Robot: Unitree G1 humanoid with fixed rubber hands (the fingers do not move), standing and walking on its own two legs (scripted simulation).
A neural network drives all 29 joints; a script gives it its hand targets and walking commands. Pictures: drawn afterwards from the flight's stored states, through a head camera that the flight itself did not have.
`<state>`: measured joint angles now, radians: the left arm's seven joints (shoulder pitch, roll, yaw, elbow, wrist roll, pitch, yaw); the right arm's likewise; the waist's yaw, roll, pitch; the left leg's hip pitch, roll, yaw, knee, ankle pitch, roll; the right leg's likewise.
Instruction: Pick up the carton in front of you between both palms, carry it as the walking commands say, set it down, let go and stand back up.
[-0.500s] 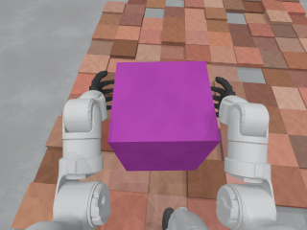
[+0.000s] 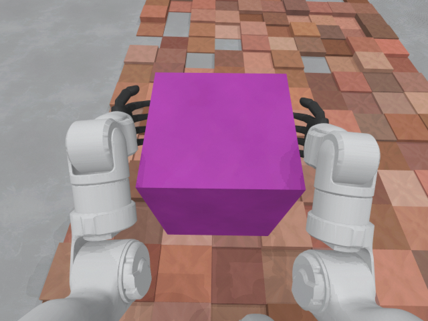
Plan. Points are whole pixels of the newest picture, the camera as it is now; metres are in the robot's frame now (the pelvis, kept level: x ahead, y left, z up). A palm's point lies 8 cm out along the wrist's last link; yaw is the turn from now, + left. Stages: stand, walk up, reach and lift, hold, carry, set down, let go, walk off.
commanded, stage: carry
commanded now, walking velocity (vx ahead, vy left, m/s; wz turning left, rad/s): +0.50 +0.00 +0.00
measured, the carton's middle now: (219, 164) +0.38 -0.01 +0.07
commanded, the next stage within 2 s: none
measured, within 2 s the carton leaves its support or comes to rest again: neither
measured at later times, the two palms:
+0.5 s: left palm (164, 63) +0.62 +0.10 +0.12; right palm (294, 63) +0.63 -0.20 +0.11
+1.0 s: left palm out of the picture +1.03 +0.10 +0.15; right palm out of the picture +0.99 -0.20 +0.15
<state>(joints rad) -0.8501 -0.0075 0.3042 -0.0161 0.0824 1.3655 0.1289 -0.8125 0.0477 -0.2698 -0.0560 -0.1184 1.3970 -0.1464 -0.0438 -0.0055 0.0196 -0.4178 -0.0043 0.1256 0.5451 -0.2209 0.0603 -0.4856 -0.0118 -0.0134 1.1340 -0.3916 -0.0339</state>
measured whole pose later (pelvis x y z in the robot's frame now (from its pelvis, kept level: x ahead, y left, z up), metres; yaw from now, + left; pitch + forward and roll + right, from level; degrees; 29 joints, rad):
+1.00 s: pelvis +0.60 -0.02 +0.00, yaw -2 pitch +5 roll +0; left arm -0.97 0.04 0.30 0.12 0.06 1.36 0.16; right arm -0.95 -0.02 -0.27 0.11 -0.03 1.34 -0.19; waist -0.07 -0.01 0.10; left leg -0.45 -0.03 0.14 0.57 -0.29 0.10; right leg -0.66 -0.01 0.01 1.19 -0.42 -0.05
